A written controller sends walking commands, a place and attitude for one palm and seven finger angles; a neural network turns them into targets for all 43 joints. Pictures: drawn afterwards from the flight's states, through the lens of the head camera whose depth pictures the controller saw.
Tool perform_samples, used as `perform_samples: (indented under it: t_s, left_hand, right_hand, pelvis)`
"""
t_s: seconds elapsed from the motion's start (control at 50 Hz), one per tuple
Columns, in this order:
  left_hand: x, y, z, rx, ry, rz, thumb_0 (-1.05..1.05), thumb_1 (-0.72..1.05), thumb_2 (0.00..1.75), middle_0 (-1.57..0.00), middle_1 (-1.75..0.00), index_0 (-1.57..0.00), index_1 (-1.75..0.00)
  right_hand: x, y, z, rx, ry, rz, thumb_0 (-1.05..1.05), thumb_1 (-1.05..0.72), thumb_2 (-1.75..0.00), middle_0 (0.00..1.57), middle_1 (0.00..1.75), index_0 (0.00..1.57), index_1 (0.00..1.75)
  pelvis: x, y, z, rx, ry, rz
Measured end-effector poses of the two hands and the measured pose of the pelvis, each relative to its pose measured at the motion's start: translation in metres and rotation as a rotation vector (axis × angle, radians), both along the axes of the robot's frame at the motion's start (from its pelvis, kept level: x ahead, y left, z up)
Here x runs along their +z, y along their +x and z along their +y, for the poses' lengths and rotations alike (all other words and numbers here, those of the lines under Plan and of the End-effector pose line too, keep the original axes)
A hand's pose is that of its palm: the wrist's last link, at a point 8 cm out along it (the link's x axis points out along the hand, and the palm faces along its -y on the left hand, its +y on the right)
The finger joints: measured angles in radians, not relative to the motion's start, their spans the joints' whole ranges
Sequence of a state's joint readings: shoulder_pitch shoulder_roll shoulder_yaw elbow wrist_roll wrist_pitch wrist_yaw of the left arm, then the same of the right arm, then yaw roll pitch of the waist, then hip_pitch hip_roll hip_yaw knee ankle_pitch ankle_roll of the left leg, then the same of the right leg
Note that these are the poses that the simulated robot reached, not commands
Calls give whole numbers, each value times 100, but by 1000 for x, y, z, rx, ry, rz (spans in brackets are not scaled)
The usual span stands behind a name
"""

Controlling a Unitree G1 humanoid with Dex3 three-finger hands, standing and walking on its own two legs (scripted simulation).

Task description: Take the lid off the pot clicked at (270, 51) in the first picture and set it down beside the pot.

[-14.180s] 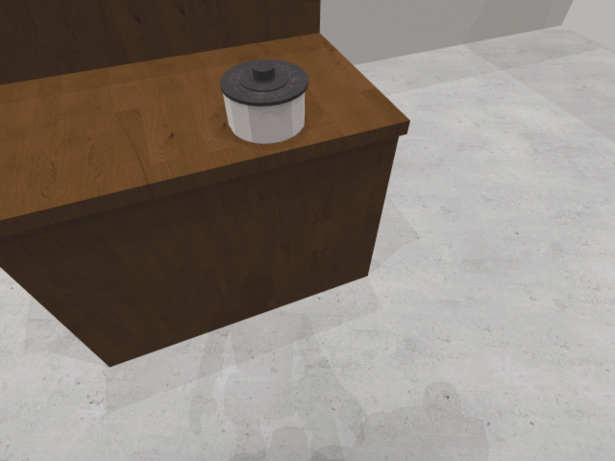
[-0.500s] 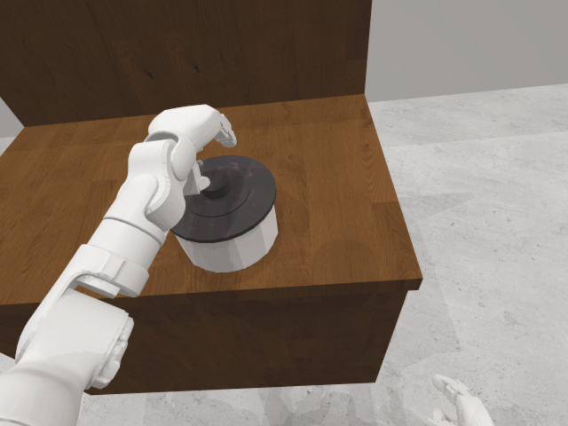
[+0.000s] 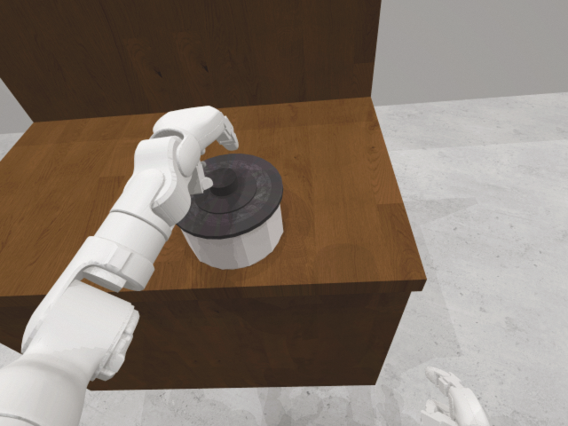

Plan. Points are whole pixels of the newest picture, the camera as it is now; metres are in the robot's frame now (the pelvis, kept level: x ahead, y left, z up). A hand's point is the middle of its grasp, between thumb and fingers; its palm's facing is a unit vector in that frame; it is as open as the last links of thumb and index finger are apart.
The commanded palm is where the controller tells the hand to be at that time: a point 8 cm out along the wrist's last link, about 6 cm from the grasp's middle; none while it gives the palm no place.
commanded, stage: lower the open fingers around the knob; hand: left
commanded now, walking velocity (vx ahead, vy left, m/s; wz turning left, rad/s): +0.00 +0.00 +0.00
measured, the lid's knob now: (222, 181) +0.47 +0.12 +0.09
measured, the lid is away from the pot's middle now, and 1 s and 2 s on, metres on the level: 0.00 0.00 0.00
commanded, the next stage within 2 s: close the fingers and squeeze the knob in 0.76 s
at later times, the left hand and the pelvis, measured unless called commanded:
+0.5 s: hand (218, 183) +0.44 +0.11 +0.12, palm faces -0.33 -0.06 -0.94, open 9.9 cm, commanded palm +0.43 +0.12 +0.18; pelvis +0.00 +0.00 +0.00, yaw -1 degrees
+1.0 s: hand (214, 183) +0.45 +0.12 +0.11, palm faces -0.31 -0.09 -0.95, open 10.0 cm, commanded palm +0.43 +0.13 +0.18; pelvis +0.01 +0.00 +0.00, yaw -1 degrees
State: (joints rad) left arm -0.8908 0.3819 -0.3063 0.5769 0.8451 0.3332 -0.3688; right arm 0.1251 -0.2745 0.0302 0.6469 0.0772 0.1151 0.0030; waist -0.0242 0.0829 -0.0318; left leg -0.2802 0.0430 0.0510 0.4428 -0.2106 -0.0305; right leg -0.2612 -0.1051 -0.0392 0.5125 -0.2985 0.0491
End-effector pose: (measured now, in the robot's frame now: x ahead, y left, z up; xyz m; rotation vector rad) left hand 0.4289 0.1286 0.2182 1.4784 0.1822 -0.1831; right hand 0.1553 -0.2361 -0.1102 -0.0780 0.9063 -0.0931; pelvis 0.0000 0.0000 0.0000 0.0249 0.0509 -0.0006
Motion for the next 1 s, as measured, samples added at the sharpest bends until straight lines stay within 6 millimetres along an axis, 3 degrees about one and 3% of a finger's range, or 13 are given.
perform_samples:
  t_s: [0.22,0.42,0.66,0.88,1.0]
  left_hand:
    - [-20,2,-4,-19,14,70,0,-28,145,-86,-9,-85,-8]
    - [-37,9,-9,-16,22,82,0,-28,145,-86,-9,-85,-8]
    - [-46,18,-12,-10,5,83,0,-28,145,-87,-9,-85,-8]
    - [-47,15,-9,-4,-1,78,0,-28,145,-86,-8,-85,-8]
    - [-47,15,-4,5,-2,86,0,-21,132,-76,-28,-76,-28]
  right_hand:
    - [-7,-23,-9,-38,-22,50,1,-91,-90,20,30,20,30]
    - [-9,-31,-13,-57,-26,78,1,-91,-90,20,30,20,30]
    - [-12,-31,-15,-70,-23,97,1,-91,-90,20,30,20,30]
    - [-8,-19,-16,-65,-27,75,1,-91,-90,20,30,20,30]
    - [-5,-13,-15,-60,-31,60,1,-91,-90,20,30,20,30]
  pelvis:
    - [0,1,1,-5,0,-1]
    - [0,2,1,-10,0,12]
    - [0,8,-1,-15,-1,31]
    - [0,10,-1,-14,-1,28]
    - [0,9,-1,-13,-2,28]
